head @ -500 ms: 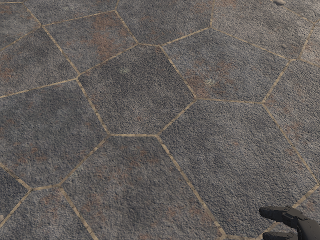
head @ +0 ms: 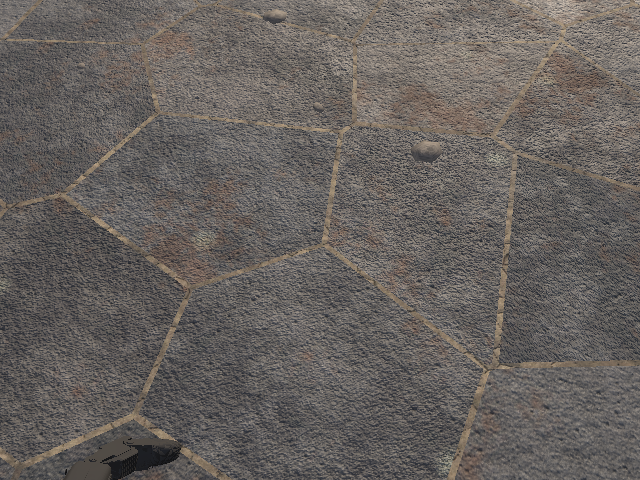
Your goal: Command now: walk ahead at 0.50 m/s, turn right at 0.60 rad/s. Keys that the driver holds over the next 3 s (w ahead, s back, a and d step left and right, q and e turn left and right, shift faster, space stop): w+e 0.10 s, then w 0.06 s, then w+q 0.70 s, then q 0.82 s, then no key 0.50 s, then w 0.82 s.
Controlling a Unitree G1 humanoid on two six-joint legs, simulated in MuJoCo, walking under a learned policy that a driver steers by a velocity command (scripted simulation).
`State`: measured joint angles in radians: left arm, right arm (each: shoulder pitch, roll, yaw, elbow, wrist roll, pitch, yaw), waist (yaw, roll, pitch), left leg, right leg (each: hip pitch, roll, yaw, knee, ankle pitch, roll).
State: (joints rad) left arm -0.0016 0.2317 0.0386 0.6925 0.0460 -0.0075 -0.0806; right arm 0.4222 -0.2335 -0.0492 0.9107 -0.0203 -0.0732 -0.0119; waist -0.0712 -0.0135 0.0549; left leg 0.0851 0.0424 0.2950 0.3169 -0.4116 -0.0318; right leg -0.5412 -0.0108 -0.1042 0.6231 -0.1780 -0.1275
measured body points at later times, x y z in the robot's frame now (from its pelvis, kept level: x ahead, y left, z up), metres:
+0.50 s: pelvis +0.27 -0.03 +0.01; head +0.30 -0.04 +0.45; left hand +0.28 +0.23 -0.12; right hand +0.41 -0.28 -0.12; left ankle +0.45 +0.08 -0.69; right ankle +0.13 -0.07 -0.73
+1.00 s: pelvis +0.56 -0.01 +0.01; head +0.60 +0.01 +0.46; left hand +0.70 +0.26 -0.09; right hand +0.62 -0.29 -0.11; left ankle +0.45 +0.04 -0.73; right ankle +0.75 -0.12 -0.68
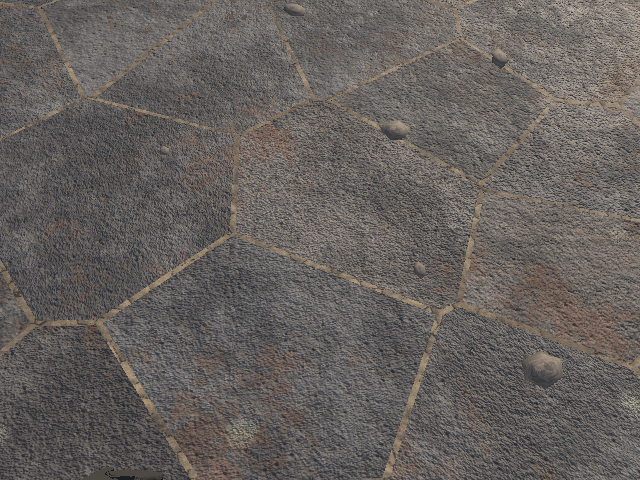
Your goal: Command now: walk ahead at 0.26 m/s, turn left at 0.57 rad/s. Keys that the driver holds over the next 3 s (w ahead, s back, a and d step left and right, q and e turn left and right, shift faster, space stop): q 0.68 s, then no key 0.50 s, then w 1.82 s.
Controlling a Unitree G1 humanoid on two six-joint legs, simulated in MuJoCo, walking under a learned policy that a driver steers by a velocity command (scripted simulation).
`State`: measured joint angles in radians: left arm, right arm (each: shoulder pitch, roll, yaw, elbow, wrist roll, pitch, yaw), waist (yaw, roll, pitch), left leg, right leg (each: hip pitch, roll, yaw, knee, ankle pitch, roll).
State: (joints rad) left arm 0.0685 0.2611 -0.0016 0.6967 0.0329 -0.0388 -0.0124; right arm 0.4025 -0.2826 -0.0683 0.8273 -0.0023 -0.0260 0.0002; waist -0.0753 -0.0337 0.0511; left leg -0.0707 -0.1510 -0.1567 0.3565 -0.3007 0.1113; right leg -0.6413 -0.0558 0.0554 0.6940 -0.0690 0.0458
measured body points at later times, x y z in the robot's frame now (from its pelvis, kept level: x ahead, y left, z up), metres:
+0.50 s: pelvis +0.09 -0.02 -0.01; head +0.11 +0.00 +0.44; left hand +0.12 +0.27 -0.12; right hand +0.31 -0.23 -0.10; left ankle +0.06 +0.07 -0.72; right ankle +0.19 -0.12 -0.74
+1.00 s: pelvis +0.09 -0.02 +0.00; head +0.11 -0.02 +0.44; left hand +0.06 +0.27 -0.11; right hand +0.33 -0.19 -0.12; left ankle +0.06 +0.07 -0.74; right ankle +0.14 -0.11 -0.74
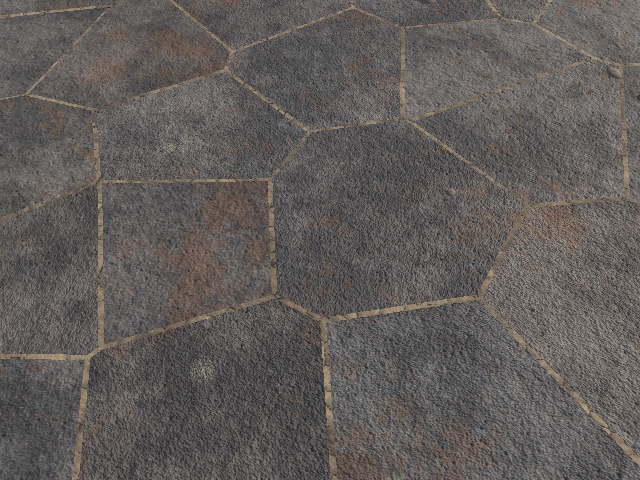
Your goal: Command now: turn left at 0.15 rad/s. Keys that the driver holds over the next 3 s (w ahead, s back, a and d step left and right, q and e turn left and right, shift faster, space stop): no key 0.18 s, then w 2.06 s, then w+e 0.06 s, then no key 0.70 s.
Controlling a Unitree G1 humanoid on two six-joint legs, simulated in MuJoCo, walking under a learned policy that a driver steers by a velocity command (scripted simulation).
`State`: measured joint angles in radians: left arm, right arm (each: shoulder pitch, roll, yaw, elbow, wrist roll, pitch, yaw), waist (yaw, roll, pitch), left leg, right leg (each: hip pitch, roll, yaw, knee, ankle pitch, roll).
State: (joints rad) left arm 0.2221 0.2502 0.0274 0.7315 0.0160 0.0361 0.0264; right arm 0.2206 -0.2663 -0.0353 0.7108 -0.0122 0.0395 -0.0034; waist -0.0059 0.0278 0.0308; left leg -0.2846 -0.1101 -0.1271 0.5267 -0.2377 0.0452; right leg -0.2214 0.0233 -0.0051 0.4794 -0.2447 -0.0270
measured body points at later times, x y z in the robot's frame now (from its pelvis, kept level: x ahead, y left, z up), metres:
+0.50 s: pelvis +0.05 +0.01 +0.01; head +0.05 +0.03 +0.46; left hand +0.15 +0.28 -0.12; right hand +0.05 -0.26 -0.12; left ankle +0.01 +0.10 -0.73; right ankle +0.02 -0.10 -0.69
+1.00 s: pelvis +0.29 -0.05 +0.01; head +0.31 -0.06 +0.46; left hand +0.36 +0.21 -0.12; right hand +0.33 -0.31 -0.14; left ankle +0.24 +0.09 -0.65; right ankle +0.31 -0.11 -0.73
